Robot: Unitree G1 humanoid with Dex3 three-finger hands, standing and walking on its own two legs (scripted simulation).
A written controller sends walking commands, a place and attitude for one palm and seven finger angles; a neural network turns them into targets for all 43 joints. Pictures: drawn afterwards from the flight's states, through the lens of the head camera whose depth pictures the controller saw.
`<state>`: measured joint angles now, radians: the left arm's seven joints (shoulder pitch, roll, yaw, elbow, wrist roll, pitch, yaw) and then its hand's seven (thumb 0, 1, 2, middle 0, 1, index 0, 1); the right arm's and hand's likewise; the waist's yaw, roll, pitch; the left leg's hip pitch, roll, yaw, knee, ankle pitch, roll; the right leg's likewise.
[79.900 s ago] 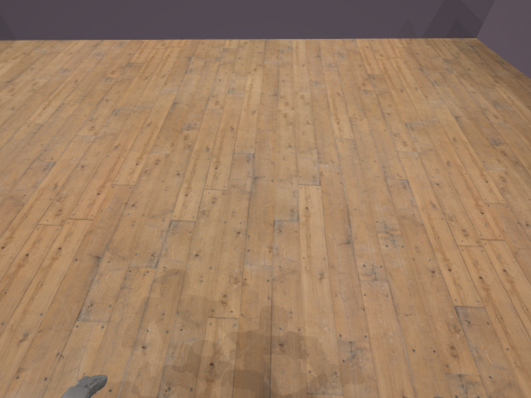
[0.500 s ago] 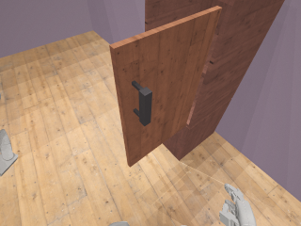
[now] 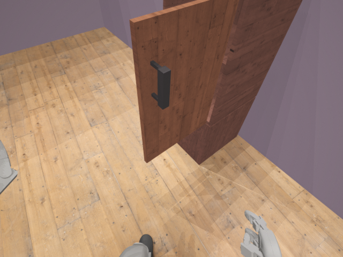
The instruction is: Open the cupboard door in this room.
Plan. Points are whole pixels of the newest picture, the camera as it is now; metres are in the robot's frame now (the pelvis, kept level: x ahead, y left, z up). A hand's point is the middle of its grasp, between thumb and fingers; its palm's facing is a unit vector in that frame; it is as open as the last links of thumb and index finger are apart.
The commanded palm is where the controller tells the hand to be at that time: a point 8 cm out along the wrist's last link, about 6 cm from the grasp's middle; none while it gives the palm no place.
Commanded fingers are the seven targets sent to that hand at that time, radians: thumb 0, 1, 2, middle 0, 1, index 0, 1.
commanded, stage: stop stepping back and stand still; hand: left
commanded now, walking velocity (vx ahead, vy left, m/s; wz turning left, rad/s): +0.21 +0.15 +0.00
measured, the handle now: (158, 85) +0.53 +0.09 +0.10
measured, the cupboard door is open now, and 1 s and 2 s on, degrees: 91 91 91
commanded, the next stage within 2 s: let the arm hang, fingers relaxed in 1.64 s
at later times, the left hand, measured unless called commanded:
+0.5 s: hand out of the picture +0.07 +0.25 +0.19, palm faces +0.42 -0.74 -0.53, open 7.4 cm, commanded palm +0.02 +0.28 +0.19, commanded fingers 0.00 0.90 0.90 -0.20 -0.30 -0.20 -0.30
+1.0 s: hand out of the picture +0.07 +0.27 +0.19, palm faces +0.50 -0.72 -0.48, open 7.4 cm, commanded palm +0.00 +0.30 +0.19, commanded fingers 0.00 0.90 0.90 -0.20 -0.30 -0.20 -0.30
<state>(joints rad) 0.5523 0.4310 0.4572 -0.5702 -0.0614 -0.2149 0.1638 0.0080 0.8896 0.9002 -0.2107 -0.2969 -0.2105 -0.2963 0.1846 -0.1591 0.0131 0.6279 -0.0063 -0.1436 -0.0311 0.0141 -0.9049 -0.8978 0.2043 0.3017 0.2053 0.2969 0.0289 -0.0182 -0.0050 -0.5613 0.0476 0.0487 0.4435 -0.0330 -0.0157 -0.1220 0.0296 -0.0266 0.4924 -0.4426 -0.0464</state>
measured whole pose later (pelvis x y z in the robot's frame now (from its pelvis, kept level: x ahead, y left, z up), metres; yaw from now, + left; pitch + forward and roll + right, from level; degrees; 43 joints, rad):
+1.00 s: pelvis -0.12 -0.01 +0.01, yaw +3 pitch +0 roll +2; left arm 0.52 0.42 0.46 -0.43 -0.02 -0.23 0.17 0.01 0.89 0.90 -0.22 -0.30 -0.22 -0.30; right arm 0.28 -0.20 -0.02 0.66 0.00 -0.15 -0.07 0.01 -0.91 -0.90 0.20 0.30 0.20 0.30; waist -0.03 -0.03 -0.02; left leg -0.14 0.02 0.05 0.49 -0.34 -0.03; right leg -0.36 0.00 -0.09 0.68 -0.37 0.00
